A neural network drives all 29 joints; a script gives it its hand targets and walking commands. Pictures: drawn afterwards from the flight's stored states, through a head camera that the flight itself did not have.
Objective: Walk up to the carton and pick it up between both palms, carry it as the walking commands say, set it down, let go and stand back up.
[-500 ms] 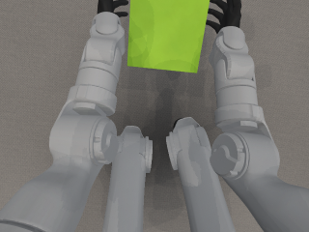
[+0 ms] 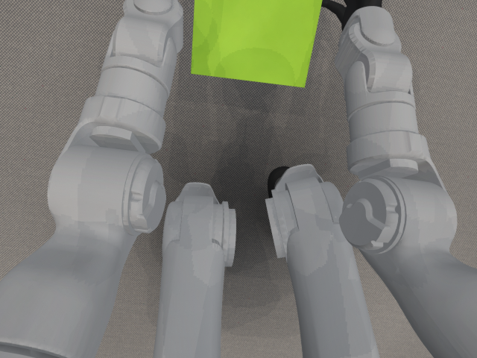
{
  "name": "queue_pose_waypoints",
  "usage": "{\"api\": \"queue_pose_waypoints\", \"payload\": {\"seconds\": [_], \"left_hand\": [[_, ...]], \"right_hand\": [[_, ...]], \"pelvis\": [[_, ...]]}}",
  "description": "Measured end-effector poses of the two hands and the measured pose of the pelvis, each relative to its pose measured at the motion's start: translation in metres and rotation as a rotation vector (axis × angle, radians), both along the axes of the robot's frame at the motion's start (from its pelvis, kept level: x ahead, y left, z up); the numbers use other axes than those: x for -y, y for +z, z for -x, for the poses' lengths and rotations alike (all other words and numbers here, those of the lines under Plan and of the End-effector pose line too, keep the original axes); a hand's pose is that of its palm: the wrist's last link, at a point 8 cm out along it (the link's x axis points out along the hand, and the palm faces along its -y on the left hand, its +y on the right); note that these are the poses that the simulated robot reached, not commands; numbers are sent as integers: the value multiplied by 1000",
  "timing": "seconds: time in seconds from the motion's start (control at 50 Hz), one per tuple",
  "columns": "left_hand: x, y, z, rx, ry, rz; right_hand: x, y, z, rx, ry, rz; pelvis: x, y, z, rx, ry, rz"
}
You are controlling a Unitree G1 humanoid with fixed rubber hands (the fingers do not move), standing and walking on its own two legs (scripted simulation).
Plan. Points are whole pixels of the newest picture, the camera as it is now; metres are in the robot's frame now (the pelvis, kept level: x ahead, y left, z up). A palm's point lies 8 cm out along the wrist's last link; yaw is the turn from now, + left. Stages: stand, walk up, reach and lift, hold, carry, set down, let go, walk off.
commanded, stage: set down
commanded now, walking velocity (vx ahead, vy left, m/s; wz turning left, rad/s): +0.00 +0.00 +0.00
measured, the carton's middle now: out of the picture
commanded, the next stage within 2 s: none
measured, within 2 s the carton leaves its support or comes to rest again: rests again in 1.28 s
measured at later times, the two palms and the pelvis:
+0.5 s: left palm out of the picture +0.55 +0.06 -0.19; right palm (363, 11) +0.51 -0.19 -0.18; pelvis +0.00 +0.00 -0.01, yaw +1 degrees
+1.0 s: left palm out of the picture +0.56 +0.05 -0.20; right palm (365, 12) +0.51 -0.20 -0.19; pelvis +0.00 +0.00 -0.02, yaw +1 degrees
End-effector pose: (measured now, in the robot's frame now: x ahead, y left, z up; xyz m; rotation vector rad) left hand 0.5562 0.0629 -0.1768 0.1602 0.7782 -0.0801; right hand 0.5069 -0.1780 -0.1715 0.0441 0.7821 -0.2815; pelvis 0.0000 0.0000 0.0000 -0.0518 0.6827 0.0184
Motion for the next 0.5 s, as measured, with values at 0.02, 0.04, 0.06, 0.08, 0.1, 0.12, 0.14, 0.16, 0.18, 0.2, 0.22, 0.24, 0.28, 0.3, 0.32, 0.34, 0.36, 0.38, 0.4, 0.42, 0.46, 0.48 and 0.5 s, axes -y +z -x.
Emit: {"api": "queue_pose_waypoints", "payload": {"seconds": [0.02,0.04,0.06,0.08,0.1,0.12,0.14,0.16,0.18,0.2,0.22,0.24,0.28,0.3,0.32,0.34,0.36,0.38,0.4,0.42,0.46,0.48,0.5], "left_hand": [[0,-2,0,-3,-3,0],[1,-4,-1,-5,-7,0],[2,-5,-1,-6,-10,1],[3,-6,-2,-6,-13,3],[4,-7,-2,-5,-16,5],[6,-7,-3,-5,-18,7],[7,-8,-3,-4,-20,10],[8,-8,-3,-3,-21,13],[9,-8,-3,-3,-23,15],[10,-8,-3,-2,-24,17],[10,-8,-3,-2,-24,18],[10,-8,-3,-3,-25,19],[10,-9,-2,-4,-26,19],[9,-9,-1,-5,-27,19],[9,-9,-1,-6,-28,18],[8,-9,0,-7,-29,17],[7,-10,0,-8,-29,16],[6,-10,1,-9,-30,16],[6,-11,1,-10,-31,15],[5,-11,2,-11,-33,14],[4,-12,2,-14,-36,13],[3,-13,3,-15,-37,13],[3,-14,3,-17,-39,13]], "right_hand": [[0,-2,0,-4,3,-1],[1,-3,0,-6,4,-1],[2,-4,0,-7,4,-1],[4,-5,-1,-7,2,-1],[5,-5,-1,-6,0,0],[6,-6,-1,-5,-2,0],[8,-6,-1,-3,-4,0],[9,-6,-1,-2,-5,0],[10,-6,-1,-1,-5,-1],[11,-6,-1,-1,-5,-1],[12,-7,-1,-1,-4,-2],[12,-7,-1,-1,-3,-3],[12,-7,-1,-2,3,-5],[12,-7,-1,-3,6,-6],[12,-7,-1,-5,9,-7],[11,-7,-1,-6,13,-7],[11,-8,-1,-7,16,-8],[10,-8,-1,-9,20,-9],[10,-8,-1,-10,23,-10],[10,-8,-1,-12,26,-11],[9,-9,-1,-14,31,-12],[9,-9,-1,-16,33,-12],[9,-10,-1,-17,35,-12]], "pelvis": [[-1,-1,-1,1,1,2],[-1,-1,-1,1,3,3],[-2,-2,-2,2,4,5],[-2,-2,-2,2,5,7],[-3,-3,-3,2,6,8],[-3,-3,-3,2,6,9],[-3,-4,-3,2,6,10],[-3,-4,-3,4,6,10],[-3,-5,-3,5,6,10],[-3,-5,-2,7,6,9],[-2,-6,-2,9,6,8],[-2,-6,-1,12,6,7],[-1,-7,0,18,6,4],[-1,-8,0,21,6,3],[0,-9,1,25,6,1],[0,-9,1,28,7,0],[1,-10,2,32,7,-1],[1,-10,3,35,7,-2],[1,-11,3,38,8,-3],[2,-11,3,42,8,-3],[2,-12,4,47,10,-4],[3,-13,5,50,10,-4],[3,-13,5,52,11,-4]]}}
